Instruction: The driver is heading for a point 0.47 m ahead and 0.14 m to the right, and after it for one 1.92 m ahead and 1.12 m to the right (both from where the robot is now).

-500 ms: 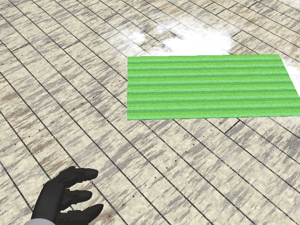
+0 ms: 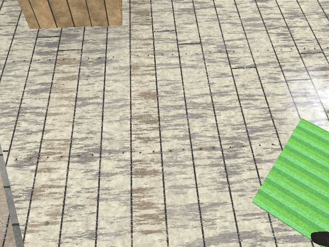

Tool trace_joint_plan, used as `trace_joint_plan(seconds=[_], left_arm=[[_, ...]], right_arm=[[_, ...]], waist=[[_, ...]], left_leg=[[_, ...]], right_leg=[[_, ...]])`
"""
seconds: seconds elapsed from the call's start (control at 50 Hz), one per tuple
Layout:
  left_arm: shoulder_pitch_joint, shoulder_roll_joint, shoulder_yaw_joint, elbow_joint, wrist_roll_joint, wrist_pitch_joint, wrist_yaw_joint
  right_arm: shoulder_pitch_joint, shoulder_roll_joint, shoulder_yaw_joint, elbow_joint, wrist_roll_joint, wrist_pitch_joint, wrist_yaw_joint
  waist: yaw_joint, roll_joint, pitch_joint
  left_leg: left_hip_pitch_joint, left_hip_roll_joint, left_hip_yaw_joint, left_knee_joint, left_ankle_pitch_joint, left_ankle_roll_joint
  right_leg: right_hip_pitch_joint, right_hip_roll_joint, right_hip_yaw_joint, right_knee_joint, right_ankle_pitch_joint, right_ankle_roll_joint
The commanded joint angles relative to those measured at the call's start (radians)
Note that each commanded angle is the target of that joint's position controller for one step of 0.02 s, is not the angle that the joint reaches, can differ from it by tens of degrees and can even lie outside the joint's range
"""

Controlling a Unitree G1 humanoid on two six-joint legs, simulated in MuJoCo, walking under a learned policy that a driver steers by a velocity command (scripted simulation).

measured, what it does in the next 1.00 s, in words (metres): walks ahead, turning right: right foot, then left foot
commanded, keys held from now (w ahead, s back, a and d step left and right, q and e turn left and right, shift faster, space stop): shift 0.06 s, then e+shift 0.32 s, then w+e+shift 0.38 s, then w+shift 0.24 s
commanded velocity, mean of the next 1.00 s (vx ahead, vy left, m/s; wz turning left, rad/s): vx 0.44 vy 0.00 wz -0.41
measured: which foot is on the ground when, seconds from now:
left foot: down 0.00-0.36, up 0.38-0.68, down 0.70-1.00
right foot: up 0.00-0.32, down 0.34-0.70, up 0.72-1.00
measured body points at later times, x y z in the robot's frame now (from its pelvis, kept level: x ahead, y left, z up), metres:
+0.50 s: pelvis +0.12 -0.10 +0.03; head +0.14 -0.13 +0.48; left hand +0.24 +0.18 -0.06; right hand +0.28 -0.39 -0.06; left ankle +0.14 +0.04 -0.64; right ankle +0.14 -0.20 -0.70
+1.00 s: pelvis +0.32 -0.18 +0.03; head +0.34 -0.18 +0.47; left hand +0.65 -0.09 -0.04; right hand +0.13 -0.42 -0.08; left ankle +0.23 +0.02 -0.70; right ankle +0.36 -0.36 -0.65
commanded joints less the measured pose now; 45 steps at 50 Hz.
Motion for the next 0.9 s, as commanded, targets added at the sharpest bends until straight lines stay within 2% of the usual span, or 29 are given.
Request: trace_joint_plan(seconds=[0.02, 0.04, 0.06, 0.12, 0.16, 0.18, 0.26, 0.32, 0.34, 0.36, 0.38, 0.4, 0.42, 0.44, 0.46, 0.52, 0.58, 0.6, 0.62, 0.64, 0.68, 0.7, 0.72, 0.74, 0.76, 0.78, 0.8, 0.84, 0.9], left_arm=[[0.021, 0.186, 0.034, -0.103, 0.014, -0.006, 0.01], [0.032, 0.179, 0.035, -0.096, 0.018, 0.008, 0.019], [0.035, 0.177, 0.037, -0.092, 0.02, 0.021, 0.019], [0.063, 0.08, 0.007, -0.069, 0.027, 0.024, 0.02], [0.079, 0.024, -0.014, -0.046, 0.02, 0.031, 0.013], [0.074, 0.015, -0.018, -0.039, 0.013, 0.036, 0.007], [-0.034, 0.111, 0.017, -0.095, -0.007, 0.058, -0.001], [0.011, 0.095, 0.026, -0.092, 0.002, 0.059, -0.018], [0.023, 0.112, 0.034, -0.095, 0.012, 0.058, -0.023], [0.029, 0.202, 0.058, -0.11, 0.025, 0.055, -0.02], [0.084, 0.249, 0.075, -0.113, 0.029, 0.054, -0.021], [0.167, 0.211, 0.073, -0.099, 0.035, 0.045, -0.019], [0.167, 0.176, 0.069, -0.091, 0.016, 0.037, -0.016], [0.146, 0.175, 0.072, -0.096, -0.001, 0.037, -0.012], [0.128, 0.177, 0.073, -0.099, -0.011, 0.04, -0.003], [0.146, 0.162, 0.072, -0.108, -0.007, 0.048, 0.02], [0.153, 0.16, 0.076, -0.118, -0.019, 0.047, 0.026], [0.168, 0.22, 0.098, -0.091, 0.055, 0.076, -0.014], [0.142, 0.2, 0.1, -0.105, 0.053, 0.089, -0.035], [0.11, 0.182, 0.095, -0.117, 0.042, 0.094, -0.05], [0.031, 0.152, 0.09, -0.139, 0.032, 0.093, -0.057], [0.003, 0.119, 0.083, -0.151, 0.027, 0.083, -0.049], [0.044, 0.023, 0.056, -0.161, 0.016, 0.068, -0.042], [-0.008, 0.017, 0.038, -0.218, 0.017, 0.059, -0.039], [-0.065, 0.088, 0.046, -0.226, 0.038, 0.06, -0.04], [-0.069, 0.104, 0.051, -0.21, 0.054, 0.057, -0.054], [-0.034, 0.099, 0.05, -0.188, 0.061, 0.058, -0.07], [-0.027, 0.091, 0.045, -0.174, 0.066, 0.062, -0.098], [-0.106, 0.073, 0.028, -0.194, 0.065, 0.062, -0.104]], right_arm=[[0.022, -0.121, -0.036, -0.115, 0.025, -0.024, -0.014], [0.006, -0.11, -0.03, -0.106, 0.025, -0.022, -0.022], [0.006, -0.106, -0.028, -0.096, 0.013, -0.016, -0.03], [0.031, -0.068, -0.01, -0.047, -0.007, -0.012, -0.059], [0.022, -0.022, 0.01, -0.02, -0.015, -0.004, -0.066], [0.026, -0.008, 0.017, -0.003, -0.021, -0.003, -0.063], [0.022, -0.061, -0.001, 0.025, -0.025, 0.005, -0.057], [0.014, -0.046, -0.005, 0.036, 0.003, 0.016, -0.076], [0.04, -0.03, -0.006, 0.045, 0.013, 0.016, -0.081], [0.087, -0.002, -0.007, 0.034, -0.007, 0.015, -0.087], [-0.016, -0.02, -0.01, -0.015, -0.021, 0.01, -0.09], [-0.042, -0.02, -0.012, -0.026, -0.016, 0.003, -0.084], [-0.042, -0.02, -0.016, -0.019, 0.01, -0.004, -0.068], [-0.05, -0.017, -0.019, -0.01, 0.02, -0.012, -0.057], [-0.081, -0.024, -0.023, -0.016, 0.017, -0.023, -0.05], [-0.115, 0.009, -0.021, -0.011, 0.013, -0.07, -0.033], [-0.135, 0.035, -0.013, -0.003, 0.024, -0.097, -0.029], [-0.083, 0.034, 0.009, 0.015, -0.054, -0.05, -0.015], [-0.082, 0.038, 0.008, 0.005, -0.046, -0.033, -0.014], [-0.072, 0.029, 0.012, -0.002, -0.027, -0.026, -0.022], [0.035, -0.001, 0.006, 0.02, 0.0, -0.034, -0.052], [0.146, -0.063, -0.009, 0.047, -0.005, -0.047, -0.07], [0.241, -0.151, -0.025, 0.049, -0.022, -0.059, -0.086], [0.2, -0.244, -0.047, 0.044, -0.056, -0.059, -0.092], [0.164, -0.168, -0.035, 0.042, -0.061, -0.063, -0.084], [0.168, -0.098, -0.012, 0.045, -0.052, -0.069, -0.073], [0.18, -0.072, -0.001, 0.054, -0.049, -0.075, -0.064], [0.233, -0.063, 0.007, 0.091, -0.043, -0.089, -0.059], [0.299, -0.053, 0.009, 0.138, -0.038, -0.107, -0.042]], waist=[[-0.025, -0.08, -0.362], [-0.001, -0.064, -0.307], [0.01, -0.04, -0.28], [0.003, -0.013, -0.329], [0.0, 0.018, -0.387], [-0.009, 0.043, -0.383], [-0.046, 0.12, -0.232], [-0.019, 0.121, -0.203], [-0.02, 0.07, -0.181], [-0.073, -0.16, -0.166], [-0.008, -0.325, -0.133], [0.033, -0.249, -0.231], [0.02, -0.174, -0.235], [0.01, -0.136, -0.208], [0.01, -0.144, -0.181], [0.011, -0.157, -0.182], [0.015, -0.169, -0.174], [0.025, -0.186, -0.181], [0.015, -0.187, -0.158], [0.003, -0.183, -0.149], [-0.074, -0.141, -0.148], [-0.123, -0.082, -0.177], [-0.143, 0.137, -0.263], [-0.121, 0.233, -0.225], [-0.105, 0.105, -0.176], [-0.1, 0.06, -0.155], [-0.082, 0.064, -0.151], [-0.08, 0.111, -0.114], [-0.089, 0.103, -0.043]], left_leg=[[0.559, 0.374, -0.637, -0.3, 0.233, 0.23], [0.426, 0.347, -0.555, -0.285, 0.351, 0.209], [0.318, 0.316, -0.482, -0.285, 0.433, 0.188], [0.251, 0.276, -0.302, -0.223, 0.723, 0.146], [0.235, 0.254, -0.216, -0.22, 0.648, 0.109], [0.214, 0.259, -0.194, -0.237, 0.542, 0.101], [0.205, 0.318, -0.222, -0.267, 0.186, 0.094], [0.258, 0.324, -0.21, -0.187, 0.13, 0.042], [0.252, 0.278, -0.173, -0.113, 0.042, -0.014], [0.159, 0.144, -0.048, 0.116, -0.129, -0.102], [-0.076, -0.008, -0.003, 0.299, -0.431, -0.174], [-0.154, 0.025, -0.116, 0.44, -0.5, -0.172], [-0.199, 0.075, -0.155, 0.451, -0.402, -0.155], [-0.206, 0.1, -0.147, 0.406, -0.334, -0.151], [-0.194, 0.111, -0.139, 0.349, -0.284, -0.154], [-0.052, 0.075, -0.096, 0.184, -0.192, -0.176], [0.054, 0.04, -0.09, -0.005, -0.195, -0.191], [0.097, 0.026, -0.036, 0.008, -0.26, -0.202], [0.142, 0.021, -0.033, -0.039, -0.283, -0.207], [0.211, 0.019, -0.031, -0.095, -0.273, -0.21], [0.452, 0.047, -0.047, -0.289, -0.134, -0.192], [0.689, 0.137, -0.096, -0.313, -0.125, -0.161], [0.848, 0.4, -0.35, -0.39, -0.405, -0.116], [0.771, 0.6, -0.712, -0.492, -0.679, -0.019], [0.705, 0.598, -0.677, -0.466, -0.67, 0.011], [0.668, 0.524, -0.565, -0.454, -0.602, -0.003], [0.64, 0.46, -0.459, -0.464, -0.526, -0.025], [0.589, 0.39, -0.327, -0.503, -0.426, -0.033], [0.561, 0.37, -0.213, -0.542, -0.275, -0.02]], right_leg=[[-0.395, -0.035, 0.14, 0.092, 0.053, 0.002], [-0.333, -0.051, 0.132, 0.02, 0.058, 0.005], [-0.258, -0.061, 0.114, -0.044, 0.051, 0.007], [-0.172, -0.073, 0.041, -0.235, 0.135, 0.024], [-0.064, -0.084, 0.031, -0.375, 0.282, 0.024], [-0.013, -0.082, 0.03, -0.421, 0.345, 0.02], [-0.068, -0.061, 0.002, -0.503, 0.276, -0.013], [-0.031, -0.036, -0.04, -0.687, 0.32, -0.064], [-0.011, -0.049, 0.014, -0.794, 0.457, -0.098], [0.026, -0.199, 0.282, -0.879, 0.731, -0.173], [0.114, -0.342, 0.576, -0.986, 0.812, -0.352], [0.2, -0.333, 0.657, -1.032, 0.452, -0.382], [0.237, -0.286, 0.633, -1.048, 0.047, -0.329], [0.211, -0.255, 0.606, -1.074, -0.151, -0.29], [0.178, -0.247, 0.597, -1.101, -0.183, -0.278], [0.119, -0.16, 0.505, -1.118, -0.062, -0.258], [0.091, -0.111, 0.48, -1.089, -0.01, -0.263], [0.072, -0.05, 0.446, -1.069, -0.026, -0.252], [0.018, -0.033, 0.447, -1.058, -0.019, -0.248], [-0.039, -0.027, 0.464, -1.049, -0.002, -0.242], [-0.185, 0.0, 0.471, -0.971, 0.009, -0.198], [-0.363, 0.041, 0.411, -0.852, -0.014, -0.145], [-0.484, 0.119, 0.247, -0.545, -0.083, -0.112], [-0.663, 0.102, 0.141, -0.359, 0.031, -0.108], [-0.685, -0.017, 0.117, -0.253, 0.13, -0.113], [-0.672, -0.015, 0.115, -0.222, 0.178, -0.112], [-0.634, -0.02, 0.111, -0.205, 0.211, -0.102], [-0.613, -0.017, 0.1, -0.167, 0.267, -0.094], [-0.64, -0.005, 0.115, -0.218, 0.345, -0.088]])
